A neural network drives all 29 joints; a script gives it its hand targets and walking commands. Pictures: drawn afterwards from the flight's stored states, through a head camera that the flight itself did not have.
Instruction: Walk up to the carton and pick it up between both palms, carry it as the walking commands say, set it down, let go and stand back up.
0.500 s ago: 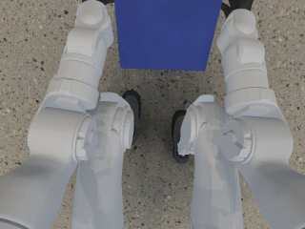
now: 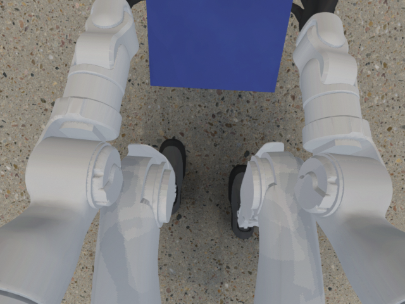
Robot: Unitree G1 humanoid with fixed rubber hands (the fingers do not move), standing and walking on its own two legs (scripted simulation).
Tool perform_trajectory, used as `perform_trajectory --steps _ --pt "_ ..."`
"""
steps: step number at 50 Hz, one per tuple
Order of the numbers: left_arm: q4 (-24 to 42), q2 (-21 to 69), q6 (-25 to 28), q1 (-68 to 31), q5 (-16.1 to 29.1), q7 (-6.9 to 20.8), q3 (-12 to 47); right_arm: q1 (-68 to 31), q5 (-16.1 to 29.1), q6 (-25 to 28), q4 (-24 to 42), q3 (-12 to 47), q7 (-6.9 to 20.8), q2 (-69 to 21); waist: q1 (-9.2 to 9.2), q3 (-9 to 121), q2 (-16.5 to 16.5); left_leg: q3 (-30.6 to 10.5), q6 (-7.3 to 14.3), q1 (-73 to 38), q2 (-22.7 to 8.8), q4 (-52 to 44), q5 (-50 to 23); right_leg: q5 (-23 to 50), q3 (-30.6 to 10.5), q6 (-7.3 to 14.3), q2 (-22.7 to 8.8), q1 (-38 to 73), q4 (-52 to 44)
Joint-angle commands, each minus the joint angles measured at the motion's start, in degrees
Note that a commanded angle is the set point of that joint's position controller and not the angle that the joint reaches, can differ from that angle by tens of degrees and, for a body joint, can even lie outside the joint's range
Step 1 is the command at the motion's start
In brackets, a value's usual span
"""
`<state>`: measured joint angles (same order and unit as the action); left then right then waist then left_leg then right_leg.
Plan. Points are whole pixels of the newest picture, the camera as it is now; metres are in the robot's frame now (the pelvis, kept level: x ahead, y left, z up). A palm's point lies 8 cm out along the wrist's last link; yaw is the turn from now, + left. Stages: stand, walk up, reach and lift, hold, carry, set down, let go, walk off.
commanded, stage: set down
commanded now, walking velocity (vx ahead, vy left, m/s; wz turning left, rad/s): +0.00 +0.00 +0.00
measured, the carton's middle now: (214, 14) +0.56 +0.00 -0.24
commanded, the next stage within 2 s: none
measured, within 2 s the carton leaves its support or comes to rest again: rests again in 1.70 s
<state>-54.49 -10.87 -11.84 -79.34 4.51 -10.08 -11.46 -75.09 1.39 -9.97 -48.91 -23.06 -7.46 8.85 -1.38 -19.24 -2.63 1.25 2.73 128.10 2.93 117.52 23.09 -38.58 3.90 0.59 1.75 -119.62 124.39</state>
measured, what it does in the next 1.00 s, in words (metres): stands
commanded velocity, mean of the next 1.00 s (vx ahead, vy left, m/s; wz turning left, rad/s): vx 0.00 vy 0.00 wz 0.00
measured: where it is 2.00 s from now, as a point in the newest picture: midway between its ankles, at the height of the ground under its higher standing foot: (206, 201)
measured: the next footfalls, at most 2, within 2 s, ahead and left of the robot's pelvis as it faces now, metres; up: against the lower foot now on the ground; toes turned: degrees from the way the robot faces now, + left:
none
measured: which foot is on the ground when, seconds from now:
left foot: down 0.00-1.00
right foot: down 0.00-1.00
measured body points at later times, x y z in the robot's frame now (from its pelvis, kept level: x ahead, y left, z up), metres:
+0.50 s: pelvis +0.01 +0.00 -0.01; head +0.37 +0.01 +0.26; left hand +0.57 +0.15 -0.16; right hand +0.56 -0.15 -0.17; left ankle +0.16 +0.10 -0.36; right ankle +0.09 -0.11 -0.36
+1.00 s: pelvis +0.02 +0.00 -0.01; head +0.38 +0.01 +0.26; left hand +0.57 +0.15 -0.16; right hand +0.56 -0.15 -0.17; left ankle +0.16 +0.10 -0.36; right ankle +0.09 -0.11 -0.36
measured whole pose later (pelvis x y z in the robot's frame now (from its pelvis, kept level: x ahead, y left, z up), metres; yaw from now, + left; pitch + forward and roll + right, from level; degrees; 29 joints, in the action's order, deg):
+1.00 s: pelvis +0.02 +0.00 -0.01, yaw -1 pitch +39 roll -3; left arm -56.7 -10.9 -6.8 -79.7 4.0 -6.3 -15.0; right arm -74.1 1.2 -6.6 -49.0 -27.2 0.5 8.8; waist -1.4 -14.8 -2.9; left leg 1.2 2.8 133.4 2.9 119.1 25.2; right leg -40.6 3.9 0.6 2.0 -124.4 125.4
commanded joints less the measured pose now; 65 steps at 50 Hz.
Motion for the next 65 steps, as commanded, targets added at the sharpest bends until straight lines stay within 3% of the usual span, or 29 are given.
perform_trajectory --steps 1,6,15,21,24,26,30,33,34,39,44,45,46,50,51,57,58,60,62,65 --pt "1.0 56.2 1.3 -20.4 -0.9 15.1 13.8 -25.0 -3.8 -2.1 -3.3 25.8 20.9 -51.3 4.88 68.1 5.0 -4.8 -1.2 -47.8 3.7 -1.7 -10.0 10.4 -2.6 1.6 4.5 1.9 -12.8" --pt "-0.3 57.2 1.0 -18.0 -1.6 15.3 13.7 -24.4 -4.4 -2.2 -2.8 25.0 21.7 -49.9 4.42 67.2 4.2 -5.3 -1.6 -46.8 3.6 -1.7 -10.8 11.2 -2.5 1.7 4.2 -1.1 -11.7" --pt "-3.3 56.8 0.7 -14.9 -2.7 15.6 11.9 -22.5 -5.6 -2.7 -3.2 24.5 21.8 -49.6 3.30 64.3 5.6 -5.0 -1.4 -42.9 3.6 -2.1 -10.7 11.2 -2.8 1.3 4.2 -1.1 -11.7" --pt "-3.2 55.6 1.0 -14.4 -2.0 15.8 12.4 -20.7 -6.3 -2.5 -3.5 24.1 21.4 -49.0 3.90 64.8 6.1 -4.3 -1.7 -41.1 3.5 -1.3 -11.2 12.2 -3.0 1.1 4.2 0.8 -11.5" --pt "-4.1 55.6 1.1 -12.8 -2.9 15.9 11.7 -19.4 -6.3 -2.4 -3.9 24.4 21.5 -49.3 2.75 63.5 6.2 -3.9 -1.8 -39.6 3.3 -0.9 -13.1 13.9 -3.4 0.9 4.3 0.8 -11.7" --pt "-4.4 55.4 1.1 -12.0 -2.6 16.0 12.1 -19.2 -6.6 -2.4 -3.8 23.8 21.3 -48.6 3.67 63.2 6.2 -4.1 -1.8 -39.6 3.2 -1.0 -12.0 12.9 -3.0 0.9 4.3 0.0 -11.3" --pt "-5.7 54.9 1.3 -11.3 -3.4 16.1 11.0 -18.6 -7.0 -2.3 -4.8 23.2 21.5 -48.1 2.47 61.6 5.9 -3.7 -1.9 -38.1 3.2 -0.8 -12.2 13.0 -3.7 1.0 4.5 -0.8 -11.8" --pt "-6.0 54.5 1.4 -10.8 -4.1 16.2 10.9 -18.2 -7.5 -2.1 -5.1 22.1 21.5 -47.5 3.09 60.8 5.1 -3.8 -2.0 -37.4 3.3 -1.0 -12.4 13.5 -3.7 0.9 4.3 -1.0 -11.5" --pt "-5.8 54.2 1.5 -11.1 -3.6 16.1 10.8 -17.9 -7.9 -2.1 -5.0 22.0 21.3 -47.1 3.59 61.9 6.3 -4.5 -1.8 -38.6 3.2 -1.1 -11.8 12.7 -3.2 0.8 4.3 -1.8 -11.0" --pt "-8.3 53.5 1.5 -9.1 -4.9 16.0 9.4 -17.4 -7.8 -1.8 -5.9 21.7 21.4 -46.5 1.93 59.5 5.8 -3.8 -1.8 -36.8 3.1 -0.9 -11.9 12.7 -4.1 0.8 4.4 -1.9 -11.5" --pt "-9.2 52.0 1.6 -8.3 -5.5 16.0 8.2 -16.2 -8.7 -1.9 -7.6 20.3 21.3 -45.2 2.39 58.1 6.1 -4.0 -1.9 -35.7 2.9 -1.4 -10.2 11.4 -3.9 0.8 4.2 -2.8 -11.5" --pt "-8.8 51.9 1.8 -8.7 -5.1 16.0 8.4 -14.9 -9.1 -1.9 -8.0 20.4 21.2 -45.1 3.19 58.2 6.5 -3.9 -1.9 -34.9 2.8 -0.7 -11.0 12.2 -4.1 0.9 4.1 -1.8 -11.7" --pt "-8.8 50.8 1.8 -8.3 -5.4 16.0 8.7 -15.8 -8.9 -1.8 -7.5 20.2 21.2 -44.8 2.40 58.1 6.4 -4.4 -1.8 -35.9 2.8 -1.4 -10.4 11.7 -4.0 0.7 4.1 -2.8 -11.2" --pt "-10.6 50.9 1.7 -7.1 -6.1 16.1 7.6 -15.5 -9.5 -1.5 -7.6 20.1 21.1 -43.8 2.37 56.0 6.3 -4.5 -1.8 -34.3 2.7 -1.0 -10.7 11.9 -4.4 0.8 4.1 -2.8 -11.4" --pt "-10.9 50.6 1.9 -6.7 -6.3 16.0 7.2 -15.3 -9.0 -1.4 -7.5 20.3 21.1 -44.5 1.53 56.5 6.3 -3.9 -1.9 -34.4 2.6 -0.7 -10.7 12.0 -4.6 0.7 4.1 -2.1 -11.5" --pt "-11.0 49.7 2.2 -5.7 -6.1 16.0 7.1 -13.9 -9.4 -1.0 -7.9 19.5 20.7 -42.9 2.77 56.2 6.6 -4.3 -1.9 -34.1 2.4 -0.3 -11.5 12.5 -4.4 0.7 4.3 -2.5 -11.2" --pt "-10.5 49.0 2.4 -6.3 -6.1 16.1 7.0 -13.6 -9.3 -0.9 -8.3 19.9 20.7 -42.9 1.53 56.4 6.6 -3.6 -2.2 -33.5 2.6 -0.5 -11.8 13.0 -4.5 0.6 4.3 -2.0 -11.4" --pt "-10.9 49.2 2.5 -5.9 -6.0 16.0 7.1 -12.6 -9.7 -0.8 -8.9 19.2 20.6 -42.2 2.68 56.3 6.1 -4.2 -2.1 -33.8 2.5 -0.5 -11.4 12.6 -4.2 0.7 4.3 -2.7 -10.9" --pt "-10.9 47.9 2.7 -6.1 -6.2 15.8 6.4 -13.1 -9.6 -0.7 -8.4 19.8 20.5 -41.8 1.59 56.4 6.9 -4.2 -2.2 -34.0 2.4 -0.2 -12.1 13.1 -4.6 0.7 4.2 -2.1 -10.9" --pt "-11.2 45.0 3.2 -4.6 -5.8 15.2 6.5 -11.6 -9.5 -0.1 -8.8 19.3 19.6 -38.9 2.50 57.6 7.4 -4.1 -2.4 -34.4 2.2 -0.3 -12.4 13.7 -4.3 0.2 4.2 -0.8 -11.1"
